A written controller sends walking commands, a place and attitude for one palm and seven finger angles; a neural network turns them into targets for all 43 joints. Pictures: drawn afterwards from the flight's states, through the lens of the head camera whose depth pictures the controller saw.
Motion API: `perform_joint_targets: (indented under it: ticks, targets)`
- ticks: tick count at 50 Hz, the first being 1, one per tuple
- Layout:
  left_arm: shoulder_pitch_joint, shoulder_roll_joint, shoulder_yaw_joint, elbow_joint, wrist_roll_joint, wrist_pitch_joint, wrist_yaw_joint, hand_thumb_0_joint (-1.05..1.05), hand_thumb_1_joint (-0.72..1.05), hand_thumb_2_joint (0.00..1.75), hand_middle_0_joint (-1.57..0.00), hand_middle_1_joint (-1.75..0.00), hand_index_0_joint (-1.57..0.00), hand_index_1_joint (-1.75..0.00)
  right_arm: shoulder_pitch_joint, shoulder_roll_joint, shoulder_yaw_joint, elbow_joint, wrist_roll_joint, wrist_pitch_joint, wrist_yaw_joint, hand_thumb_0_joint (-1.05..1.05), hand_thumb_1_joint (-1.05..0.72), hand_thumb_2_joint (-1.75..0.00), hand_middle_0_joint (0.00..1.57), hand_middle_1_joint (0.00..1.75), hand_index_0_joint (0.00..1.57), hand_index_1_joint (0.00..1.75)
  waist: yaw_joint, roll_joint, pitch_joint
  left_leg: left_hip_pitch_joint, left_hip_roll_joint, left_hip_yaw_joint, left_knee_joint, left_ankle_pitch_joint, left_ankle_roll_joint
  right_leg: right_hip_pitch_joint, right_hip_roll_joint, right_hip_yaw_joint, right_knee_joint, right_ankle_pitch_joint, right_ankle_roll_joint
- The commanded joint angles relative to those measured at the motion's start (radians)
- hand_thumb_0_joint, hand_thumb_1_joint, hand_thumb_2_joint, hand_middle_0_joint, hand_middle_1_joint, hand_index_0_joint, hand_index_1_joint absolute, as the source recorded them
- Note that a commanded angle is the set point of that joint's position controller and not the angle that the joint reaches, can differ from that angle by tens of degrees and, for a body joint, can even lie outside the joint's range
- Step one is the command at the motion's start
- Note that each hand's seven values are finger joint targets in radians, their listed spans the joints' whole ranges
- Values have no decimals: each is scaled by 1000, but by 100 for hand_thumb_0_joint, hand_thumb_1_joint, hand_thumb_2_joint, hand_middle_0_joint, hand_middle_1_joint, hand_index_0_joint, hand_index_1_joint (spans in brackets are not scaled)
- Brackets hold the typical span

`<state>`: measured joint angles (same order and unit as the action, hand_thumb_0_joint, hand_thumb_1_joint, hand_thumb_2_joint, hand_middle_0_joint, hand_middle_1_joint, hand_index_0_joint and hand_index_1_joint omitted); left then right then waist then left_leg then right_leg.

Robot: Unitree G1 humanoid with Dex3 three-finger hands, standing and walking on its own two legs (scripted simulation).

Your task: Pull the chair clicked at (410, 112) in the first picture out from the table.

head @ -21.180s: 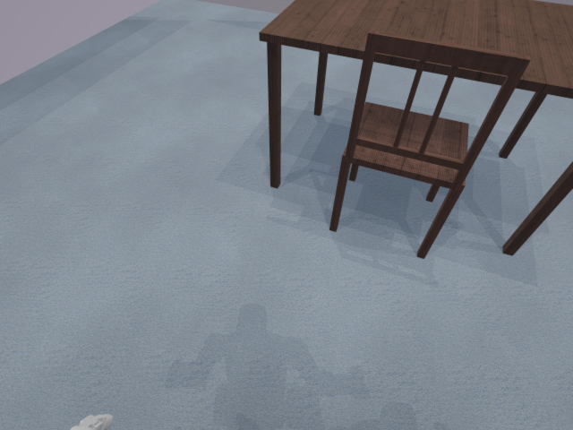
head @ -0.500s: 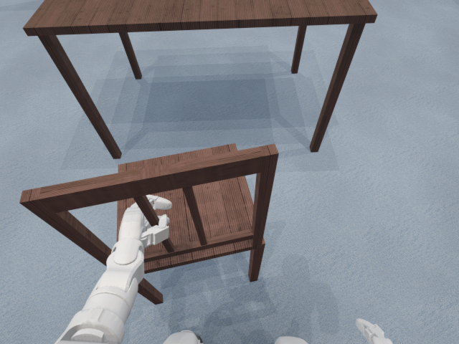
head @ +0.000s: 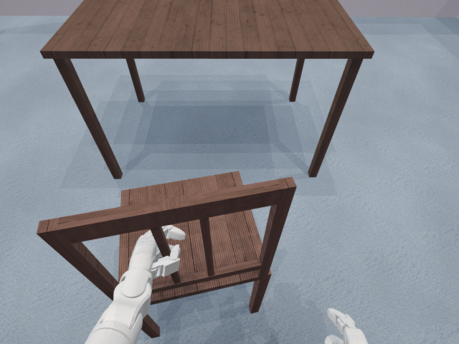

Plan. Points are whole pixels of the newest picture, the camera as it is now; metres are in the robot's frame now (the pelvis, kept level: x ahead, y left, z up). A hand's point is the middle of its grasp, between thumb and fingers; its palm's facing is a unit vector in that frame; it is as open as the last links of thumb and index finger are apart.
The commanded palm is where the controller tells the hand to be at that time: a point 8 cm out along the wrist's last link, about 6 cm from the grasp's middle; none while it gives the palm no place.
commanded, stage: stop walking, hand still on the chair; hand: left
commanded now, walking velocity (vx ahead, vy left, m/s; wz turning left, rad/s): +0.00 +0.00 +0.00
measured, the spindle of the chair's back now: (167, 256) +0.30 +0.15 -0.10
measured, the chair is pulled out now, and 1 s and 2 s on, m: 0.59 0.59 0.59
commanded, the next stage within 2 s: open the thumb and straighten the fingers in 0.14 s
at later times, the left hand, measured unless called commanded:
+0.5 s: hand (171, 255) +0.29 +0.13 -0.06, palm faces -0.01 -0.99 -0.15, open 8.2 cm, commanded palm +0.27 +0.19 -0.04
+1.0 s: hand (167, 256) +0.29 +0.14 -0.06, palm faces +0.02 -0.99 -0.16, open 17.1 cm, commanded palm +0.27 +0.19 -0.04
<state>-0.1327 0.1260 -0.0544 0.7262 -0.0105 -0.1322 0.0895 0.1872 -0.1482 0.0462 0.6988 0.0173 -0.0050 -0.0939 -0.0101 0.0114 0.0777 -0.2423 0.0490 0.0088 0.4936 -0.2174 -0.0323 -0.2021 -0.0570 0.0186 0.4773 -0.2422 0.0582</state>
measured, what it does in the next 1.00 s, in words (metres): stands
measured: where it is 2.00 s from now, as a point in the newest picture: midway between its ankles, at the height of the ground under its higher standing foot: outside the picture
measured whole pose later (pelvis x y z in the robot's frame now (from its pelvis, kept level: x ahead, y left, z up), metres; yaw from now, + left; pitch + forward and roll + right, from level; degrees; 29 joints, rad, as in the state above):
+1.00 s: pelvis +0.04 -0.01 -0.04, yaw +2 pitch +9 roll +0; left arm 0.18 0.19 -0.02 0.15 -0.06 0.11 0.01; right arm 0.23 -0.24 0.01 0.55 0.03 -0.10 -0.07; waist -0.04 0.04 -0.10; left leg -0.58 0.04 -0.04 0.83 -0.42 -0.05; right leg -0.52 -0.07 -0.02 0.82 -0.47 0.05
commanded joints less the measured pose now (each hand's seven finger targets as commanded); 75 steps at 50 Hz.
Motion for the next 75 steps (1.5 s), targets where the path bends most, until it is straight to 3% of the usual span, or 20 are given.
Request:
perform_joint_targets:
  ticks: [1, 9, 12, 13, 14, 16, 17, 23, 24, 26, 29, 32, 38, 42, 53, 56, 59, 61, 68, 75]
  targets:
    - [-217, 128, 38, -200, 8, -47, 7, 0, 90, 90, -50, -145, -50, -145, -30, -180, -66, -112, -2, -35, -22, 0, -90, -90, 20, 30, 20, 30, -7, 14, -243, 124, 65, -49, -72, 182, 52, 23, -31, 5, -69, 151, -64]
    - [-204, 107, 31, -201, 1, -40, 7, 0, 90, 90, -50, -145, -50, -145, -43, -176, -67, -127, 2, -21, -26, 0, -90, -90, 20, 30, 20, 30, -7, -9, -243, 130, 63, -47, -61, 204, 48, 27, -39, 6, -71, 179, -70]
    - [-219, 150, 58, -295, -2, -46, 12, 0, 90, 90, -50, -145, -50, -145, -49, -176, -70, -138, 4, -20, -29, 0, -90, -90, 20, 30, 20, 30, -6, 5, -240, 129, 62, -47, -64, 200, 51, 37, -42, 9, -79, 177, -69]
    - [-81, 83, 34, -200, -58, -14, -17, 0, 78, 84, -50, -145, -50, -145, -23, -227, -85, -130, 43, -28, 7, 0, -90, -90, 20, 30, 20, 30, -65, -125, -250, 5, 11, 5, -37, 61, 45, -34, -14, -82, -34, 109, -54]
    - [-129, 138, 76, -281, -63, -29, -36, 0, 66, 78, -50, -145, -50, -145, -44, -230, -86, -145, 46, -34, 21, 0, -90, -90, 20, 30, 20, 30, -45, -146, -244, -47, 7, 11, -19, 3, 48, -57, -9, -76, -8, 79, -55]
    - [-110, 189, 98, -367, -57, -52, -52, 0, 42, 67, -50, -145, -50, -145, -55, -222, -94, -167, 43, -60, 31, 0, -90, -90, 20, 30, 20, 30, -41, -18, -248, -76, -8, 22, 15, -63, 51, -93, -7, -66, 17, 12, -62]
    - [-105, 161, 75, -406, -53, -52, -60, 0, 30, 61, -50, -145, -50, -145, -55, -216, -90, -182, 41, -69, 35, 0, -90, -90, 20, 30, 20, 30, -42, 17, -257, -88, -17, 25, 29, -71, 51, -119, 0, -70, 31, -2, -63]
    - [-19, 121, 54, -472, -55, 28, -69, 0, -43, 26, -47, -138, -47, -138, -37, -225, -97, -222, 33, -105, 45, 0, -90, -90, 20, 30, 20, 30, -37, 16, -310, -132, -19, 22, 116, -11, 49, -192, 16, -85, 119, 54, -59]
    - [-79, 208, 128, -508, -55, 39, -62, 0, -55, 20, -45, -130, -45, -130, -29, -237, -101, -218, 31, -107, 39, 0, -90, -90, 20, 30, 20, 30, -40, 2, -333, -132, -19, 19, 128, -2, 51, -191, 16, -79, 126, 69, -56]
    - [-29, 214, 135, -522, -53, 66, -62, 0, -55, 20, -40, -116, -40, -116, -22, -238, -101, -223, 27, -113, 29, 0, -90, -90, 20, 30, 20, 30, -32, -9, -353, -134, -19, 17, 144, 27, 52, -183, 17, -81, 149, 98, -57]
    - [16, 135, 83, -570, -63, 98, -70, 0, -55, 20, -32, -94, -32, -94, -20, -230, -97, -239, 26, -130, 28, 0, -90, -90, 20, 30, 20, 30, -39, -2, -370, -128, -17, 18, 169, 73, 49, -209, 19, -92, 176, 139, -54]
    - [66, 153, 99, -607, -67, 124, -76, 0, -55, 20, -25, -73, -25, -73, -10, -236, -98, -247, 22, -143, 20, 0, -90, -90, 20, 30, 20, 30, -39, -48, -381, -140, -17, 15, 194, 107, 50, -206, 19, -95, 196, 184, -50]
    - [80, 193, 129, -674, -48, 158, -70, 0, -55, 20, -10, -29, -10, -29, 7, -233, -93, -255, 14, -147, 11, 0, -90, -90, 20, 30, 20, 30, -46, -32, -384, -148, -20, 10, 234, 162, 48, -235, 18, -99, 235, 231, -49]
    - [134, 164, 104, -731, -52, 167, -77, 0, -55, 20, 0, 0, 0, 0, 9, -225, -93, -273, 13, -150, 9, 0, -90, -90, 20, 30, 20, 30, -39, -25, -411, -140, -23, 10, 255, 194, 50, -224, 15, -98, 248, 267, -50]
    - [170, 179, 98, -804, -50, 205, -75, 0, -55, 20, 0, 0, 0, 0, 12, -227, -85, -294, 11, -141, 0, 0, -90, -90, 20, 30, 20, 30, -53, -10, -373, -174, -29, -4, 277, 151, 50, -272, 18, -105, 260, 212, -49]
    - [323, 177, 103, -837, -54, 203, -83, 0, -55, 20, 0, 0, 0, 0, 0, -222, -89, -317, 13, -144, 3, 0, -90, -90, 20, 30, 20, 30, -22, 17, -404, -175, -28, 1, 280, 182, 48, -240, 13, -105, 269, 234, -55]
    - [384, 132, 46, -906, -48, 206, -79, 0, -55, 20, 0, 0, 0, 0, 1, -211, -86, -337, 15, -149, 7, 0, -90, -90, 20, 30, 20, 30, -33, 28, -390, -176, -25, -4, 280, 174, 46, -268, 15, -113, 276, 200, -51]
    - [410, 159, 71, -894, -52, 214, -71, 0, -55, 20, 0, 0, 0, 0, -5, -218, -90, -333, 14, -149, 3, 0, -90, -90, 20, 30, 20, 30, -36, -30, -343, -211, -25, -11, 281, 127, 49, -279, 19, -115, 267, 172, -51]
    - [507, 132, 24, -1031, -32, 197, -53, 0, -55, 20, 0, 0, 0, 0, -5, -203, -84, -364, 13, -162, -5, 0, -90, -90, 20, 30, 20, 30, -37, 23, -342, -221, -32, -20, 288, 74, 48, -324, 22, -118, 287, 81, -55]
    - [623, 133, 7, -1086, -17, 205, -42, 0, -55, 20, 0, 0, 0, 0, -12, -196, -85, -378, 12, -167, -11, 0, -90, -90, 20, 30, 20, 30, -36, -8, -323, -261, -36, -31, 307, 6, 50, -365, 26, -119, 298, 11, -54]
